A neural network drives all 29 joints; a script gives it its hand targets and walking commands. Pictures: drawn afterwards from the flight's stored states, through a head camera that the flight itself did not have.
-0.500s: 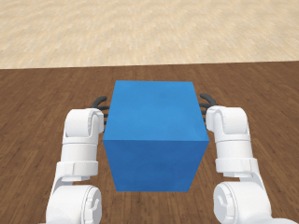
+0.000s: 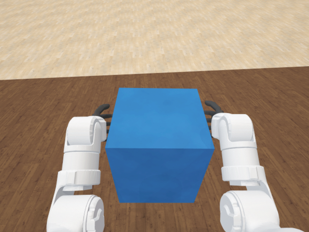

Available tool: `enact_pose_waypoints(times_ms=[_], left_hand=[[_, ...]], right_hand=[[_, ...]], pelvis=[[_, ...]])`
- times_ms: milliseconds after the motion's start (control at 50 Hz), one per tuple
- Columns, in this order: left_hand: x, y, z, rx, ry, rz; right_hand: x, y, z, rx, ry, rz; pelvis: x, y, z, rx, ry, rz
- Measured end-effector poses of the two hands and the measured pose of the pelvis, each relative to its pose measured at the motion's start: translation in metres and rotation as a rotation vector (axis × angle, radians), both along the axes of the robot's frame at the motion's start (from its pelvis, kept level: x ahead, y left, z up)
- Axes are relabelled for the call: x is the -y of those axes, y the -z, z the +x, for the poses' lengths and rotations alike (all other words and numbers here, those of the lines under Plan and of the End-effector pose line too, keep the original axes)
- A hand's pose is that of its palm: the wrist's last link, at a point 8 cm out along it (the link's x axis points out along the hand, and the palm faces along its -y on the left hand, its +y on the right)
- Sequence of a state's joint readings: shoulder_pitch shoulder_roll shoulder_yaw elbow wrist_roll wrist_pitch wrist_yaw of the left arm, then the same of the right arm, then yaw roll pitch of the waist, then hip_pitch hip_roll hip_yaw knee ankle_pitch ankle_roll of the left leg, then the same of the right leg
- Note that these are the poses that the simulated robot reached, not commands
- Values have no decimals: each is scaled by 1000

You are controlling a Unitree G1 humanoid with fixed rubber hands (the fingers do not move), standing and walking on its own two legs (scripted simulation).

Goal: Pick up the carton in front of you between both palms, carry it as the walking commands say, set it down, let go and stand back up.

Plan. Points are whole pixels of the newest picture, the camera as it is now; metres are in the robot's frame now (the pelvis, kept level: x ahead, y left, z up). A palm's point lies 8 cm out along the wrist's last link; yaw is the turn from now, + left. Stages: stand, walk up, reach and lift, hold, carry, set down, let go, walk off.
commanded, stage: carry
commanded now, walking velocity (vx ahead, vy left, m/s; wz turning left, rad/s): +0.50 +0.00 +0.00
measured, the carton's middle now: (157, 146) +0.33 +0.00 +0.06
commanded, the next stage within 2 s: none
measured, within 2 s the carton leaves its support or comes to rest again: neither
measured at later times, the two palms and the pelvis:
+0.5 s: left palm (120, 90) +0.54 +0.11 +0.10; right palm (207, 83) +0.56 -0.18 +0.11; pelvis +0.18 -0.05 -0.01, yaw -1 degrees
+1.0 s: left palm (128, 67) +0.84 +0.12 +0.01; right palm (191, 67) +0.82 -0.18 +0.02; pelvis +0.47 +0.00 -0.07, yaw -2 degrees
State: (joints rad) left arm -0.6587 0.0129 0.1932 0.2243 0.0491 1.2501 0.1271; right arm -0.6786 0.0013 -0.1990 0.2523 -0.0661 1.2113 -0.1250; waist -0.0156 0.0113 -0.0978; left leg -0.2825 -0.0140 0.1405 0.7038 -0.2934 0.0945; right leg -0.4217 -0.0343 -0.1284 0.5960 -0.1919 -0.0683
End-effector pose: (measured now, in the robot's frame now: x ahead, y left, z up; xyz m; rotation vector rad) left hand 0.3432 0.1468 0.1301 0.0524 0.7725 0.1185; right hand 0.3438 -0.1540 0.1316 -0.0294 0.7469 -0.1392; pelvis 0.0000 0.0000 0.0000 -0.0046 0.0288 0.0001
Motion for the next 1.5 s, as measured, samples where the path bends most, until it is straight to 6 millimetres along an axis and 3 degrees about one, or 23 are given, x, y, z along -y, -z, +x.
enact_pose_waypoints(times_ms=[140,260,340,460,600,680,720,820,940,1080,1180,1220,1280,1380,1500], left_hand=[[24,-1,49,-9,27,3],[53,11,103,-1,26,9],[53,28,124,-32,-2,7],[38,29,173,-6,-59,-3],[15,39,258,29,-78,-17],[2,64,322,60,-49,-25],[1,84,349,42,-32,-41],[11,119,398,-70,33,-24],[25,123,465,-45,54,-45],[37,105,552,59,37,-65],[51,96,626,138,29,-46],[53,99,654,159,17,-19],[49,117,684,107,-3,9],[40,146,717,-21,-43,-16],[35,153,777,-26,-69,-18]], right_hand=[[24,6,36,-10,24,-6],[52,18,91,-2,35,15],[53,26,129,-33,9,17],[37,24,194,-6,-24,30],[14,34,281,28,-26,37],[1,54,337,60,-16,8],[0,71,357,43,-9,-21],[11,113,385,-71,51,-16],[23,118,439,-43,111,6],[36,97,529,62,115,15],[50,91,609,140,84,15],[52,98,646,161,44,32],[48,118,686,106,-2,44],[36,144,735,-22,-56,33],[31,154,800,-29,-59,50]], pelvis=[[13,0,39,-24,4,2],[33,13,85,-32,3,-3],[43,11,113,-44,11,20],[48,10,163,-58,16,22],[35,28,250,-57,22,-12],[21,65,313,-33,40,-42],[18,76,334,-31,31,-12],[5,75,378,-39,26,-25],[-1,69,436,-63,30,-27],[9,72,523,-69,18,-15],[24,101,602,-49,1,17],[30,122,636,-34,-4,27],[37,132,667,-31,10,5],[51,126,715,-37,2,25],[55,119,775,-55,3,33]])
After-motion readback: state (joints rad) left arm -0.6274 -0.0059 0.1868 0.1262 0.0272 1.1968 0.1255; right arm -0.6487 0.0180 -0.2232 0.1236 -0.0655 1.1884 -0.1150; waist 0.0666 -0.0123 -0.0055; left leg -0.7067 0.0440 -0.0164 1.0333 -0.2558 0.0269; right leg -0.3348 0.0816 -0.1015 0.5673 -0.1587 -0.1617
